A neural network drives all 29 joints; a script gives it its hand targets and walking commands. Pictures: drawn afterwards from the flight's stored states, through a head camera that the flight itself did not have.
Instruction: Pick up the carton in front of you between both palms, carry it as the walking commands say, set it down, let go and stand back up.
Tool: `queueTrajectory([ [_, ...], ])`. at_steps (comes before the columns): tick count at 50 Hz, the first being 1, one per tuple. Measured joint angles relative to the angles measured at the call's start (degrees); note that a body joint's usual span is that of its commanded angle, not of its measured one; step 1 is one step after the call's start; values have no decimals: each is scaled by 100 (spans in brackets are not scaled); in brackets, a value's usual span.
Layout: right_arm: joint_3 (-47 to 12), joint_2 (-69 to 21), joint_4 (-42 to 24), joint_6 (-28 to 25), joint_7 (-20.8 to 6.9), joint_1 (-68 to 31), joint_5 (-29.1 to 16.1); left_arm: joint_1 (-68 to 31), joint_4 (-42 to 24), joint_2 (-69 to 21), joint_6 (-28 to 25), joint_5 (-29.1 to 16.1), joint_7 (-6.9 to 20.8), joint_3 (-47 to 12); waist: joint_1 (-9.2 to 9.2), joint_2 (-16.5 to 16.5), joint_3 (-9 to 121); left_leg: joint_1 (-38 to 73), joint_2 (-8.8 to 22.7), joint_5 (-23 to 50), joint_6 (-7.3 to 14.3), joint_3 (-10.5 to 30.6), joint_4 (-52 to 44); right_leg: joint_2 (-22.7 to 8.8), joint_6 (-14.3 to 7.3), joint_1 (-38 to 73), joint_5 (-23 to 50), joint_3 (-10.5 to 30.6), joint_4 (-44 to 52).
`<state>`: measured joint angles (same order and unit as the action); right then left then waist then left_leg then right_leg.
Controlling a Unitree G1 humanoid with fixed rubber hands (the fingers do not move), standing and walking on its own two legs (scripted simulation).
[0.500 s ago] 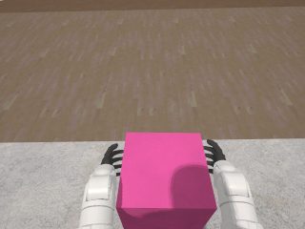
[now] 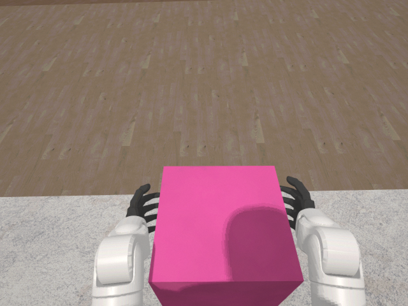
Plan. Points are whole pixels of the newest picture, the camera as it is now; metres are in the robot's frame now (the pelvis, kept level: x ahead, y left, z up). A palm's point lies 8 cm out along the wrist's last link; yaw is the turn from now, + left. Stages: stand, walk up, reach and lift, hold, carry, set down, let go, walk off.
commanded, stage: carry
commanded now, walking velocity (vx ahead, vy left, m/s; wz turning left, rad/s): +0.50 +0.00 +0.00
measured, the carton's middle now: (218, 244) +0.27 +0.00 +0.01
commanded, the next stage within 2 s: none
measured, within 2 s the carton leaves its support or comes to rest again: neither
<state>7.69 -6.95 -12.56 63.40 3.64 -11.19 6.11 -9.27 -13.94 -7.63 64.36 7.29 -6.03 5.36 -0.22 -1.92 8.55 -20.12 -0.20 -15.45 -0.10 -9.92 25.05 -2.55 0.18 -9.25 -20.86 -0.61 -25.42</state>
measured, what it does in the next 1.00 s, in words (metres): walks ahead: right foot, then left foot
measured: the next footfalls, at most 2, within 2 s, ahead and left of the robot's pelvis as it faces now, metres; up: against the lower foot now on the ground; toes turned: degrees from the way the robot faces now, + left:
right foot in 0.36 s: +0.37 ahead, -0.14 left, +0.00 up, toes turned -14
left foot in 0.84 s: +0.70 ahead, +0.05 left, +0.00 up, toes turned +10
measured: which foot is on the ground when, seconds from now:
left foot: down 0.00-0.38, up 0.40-0.82, down 0.84-1.00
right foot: down 0.00-0.02, up 0.04-0.34, down 0.36-0.86, up 0.88-1.00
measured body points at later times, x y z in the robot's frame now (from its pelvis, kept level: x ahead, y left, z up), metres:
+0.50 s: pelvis +0.28 -0.06 +0.00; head +0.30 -0.07 +0.44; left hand +0.56 +0.09 +0.06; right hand +0.57 -0.21 +0.06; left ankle +0.16 +0.06 -0.65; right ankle +0.33 -0.13 -0.74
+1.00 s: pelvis +0.62 -0.03 +0.00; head +0.65 -0.02 +0.45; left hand +0.93 +0.11 +0.10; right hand +0.91 -0.20 +0.11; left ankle +0.66 +0.04 -0.74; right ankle +0.51 -0.15 -0.64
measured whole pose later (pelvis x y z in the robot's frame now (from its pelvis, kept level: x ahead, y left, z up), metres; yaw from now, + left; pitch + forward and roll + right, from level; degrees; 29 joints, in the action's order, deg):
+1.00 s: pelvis +0.62 -0.03 +0.00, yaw -4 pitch +4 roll +0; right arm 9.2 -9.2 -25.3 72.9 5.5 -17.4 5.7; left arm -16.9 -26.1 -8.0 74.6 5.1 -6.2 9.5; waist 1.1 -1.1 0.5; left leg -20.2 1.8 -11.3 5.0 -14.9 27.0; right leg -4.4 -1.4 -26.6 -20.1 -3.0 -67.6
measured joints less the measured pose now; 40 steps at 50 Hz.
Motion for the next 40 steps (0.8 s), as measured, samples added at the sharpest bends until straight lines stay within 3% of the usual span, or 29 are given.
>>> queueTrajectory([
  [1, -5, -105, -94, 37, 11, 12, 25, 47, -169, 13, 77, -44, 3, 66, -14, -35, 15, 78, -9, 466, 107, -85, -88, -44, -1, -123, -239, -15, -423],
  [3, -214, -109, -146, 98, 31, 104, 77, 195, -351, 20, 189, -130, 15, 185, -22, -15, 77, 110, 20, 396, 286, -197, 152, -77, -48, -631, -537, -145, -1626],
  [5, -322, -72, -224, 273, 62, 229, 76, 291, -405, 26, 359, -164, 17, 185, -15, 141, 96, 301, 110, 99, 322, -202, 104, -23, -111, -1218, -670, -307, -2626],
  [7, -344, -59, -341, 462, 120, 329, 59, 301, -396, 30, 516, -192, 14, 157, 19, 244, 64, 603, 165, 36, 249, -170, -180, -56, -116, -1690, -464, -462, -2914],
  [12, -222, -66, -639, 713, 167, 238, 14, 129, -497, 16, 669, -208, 12, 125, 137, 309, -137, 1410, 238, -63, 81, -98, -808, -218, 17, -2293, 506, -665, -1704],
  [16, -144, -88, -744, 753, 169, 72, -15, 14, -635, 1, 694, -190, 13, 150, 171, 321, -207, 1966, 357, -528, -145, -69, -790, -189, -28, -2232, 1231, -948, -643],
  [18, -92, -98, -791, 777, 169, 4, -14, -81, -646, -12, 712, -184, 14, 168, 170, 346, -223, 2084, 500, -1013, -280, 6, -292, -93, -131, -1934, 1317, -1180, -265],
  [19, -40, -84, -787, 766, 166, -33, -19, -145, -576, -23, 671, -177, 15, 154, 137, 415, -234, 1960, 649, -1297, -297, 59, 289, -46, -286, -1873, 1597, -1284, -366],
  [21, 66, -22, -679, 721, 152, -84, -39, -266, -320, -45, 553, -130, 19, 99, 70, 475, -302, 1191, 698, -1243, -233, 442, 2125, -14, -506, -1863, 1257, -1404, -790],
  [23, 135, -38, -583, 721, 143, -75, -41, -257, -190, -45, 532, -98, 20, 63, 42, 408, -402, 321, 556, -1023, -75, 631, 3568, -14, -557, -1620, 957, -1452, -667],
  [25, 135, -117, -570, 712, 138, -14, -8, -135, -238, -27, 538, -116, 22, 61, 8, 341, -496, -368, 522, -631, 32, 584, 4053, 8, -472, -1282, 964, -1463, -288],
  [32, -164, -83, -890, 553, 127, 116, -3, 100, -747, 5, 432, -204, 22, 74, -128, 209, -636, -1501, 601, 289, 32, 373, 2466, 91, -388, -101, 809, -1316, 794],
  [40, -169, -69, -1264, 683, 120, 218, -6, 53, -1001, 1, 596, -197, 24, -16, -61, 183, -411, -1156, 396, 1181, 178, -149, 485, 51, 7, 1193, -175, -1198, 915],
])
